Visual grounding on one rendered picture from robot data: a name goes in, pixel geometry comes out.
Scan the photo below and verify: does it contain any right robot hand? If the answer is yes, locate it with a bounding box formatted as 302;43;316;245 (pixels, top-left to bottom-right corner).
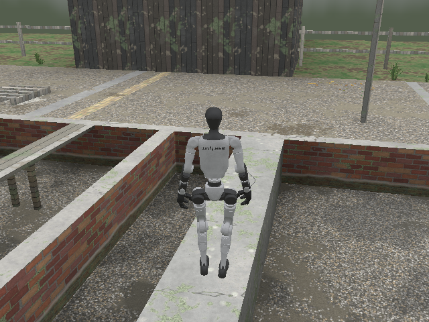
237;190;251;205

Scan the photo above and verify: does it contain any robot right foot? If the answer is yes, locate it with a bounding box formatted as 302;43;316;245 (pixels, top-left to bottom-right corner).
218;259;229;278

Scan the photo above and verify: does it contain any robot right upper arm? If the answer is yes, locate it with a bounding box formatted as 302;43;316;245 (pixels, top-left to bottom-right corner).
228;136;245;173

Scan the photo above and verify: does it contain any right robot thigh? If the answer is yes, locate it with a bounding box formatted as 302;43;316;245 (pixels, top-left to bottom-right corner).
221;188;237;236

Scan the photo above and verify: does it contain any robot left upper arm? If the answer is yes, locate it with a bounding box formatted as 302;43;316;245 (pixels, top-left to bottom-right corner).
183;136;200;174

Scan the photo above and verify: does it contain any robot right forearm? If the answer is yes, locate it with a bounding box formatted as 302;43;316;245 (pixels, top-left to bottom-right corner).
238;163;251;193

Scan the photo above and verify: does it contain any left robot hand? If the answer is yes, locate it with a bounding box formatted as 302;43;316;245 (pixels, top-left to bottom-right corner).
177;193;192;209

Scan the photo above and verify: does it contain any robot left forearm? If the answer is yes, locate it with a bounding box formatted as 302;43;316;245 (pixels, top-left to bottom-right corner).
178;163;190;195

